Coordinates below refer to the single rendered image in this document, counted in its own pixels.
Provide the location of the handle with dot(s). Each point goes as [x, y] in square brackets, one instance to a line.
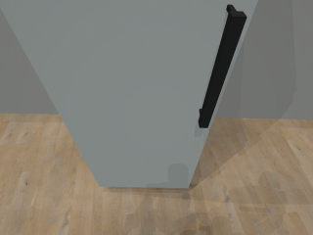
[230, 38]

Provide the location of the fridge door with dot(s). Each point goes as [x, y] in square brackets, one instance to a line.
[128, 78]

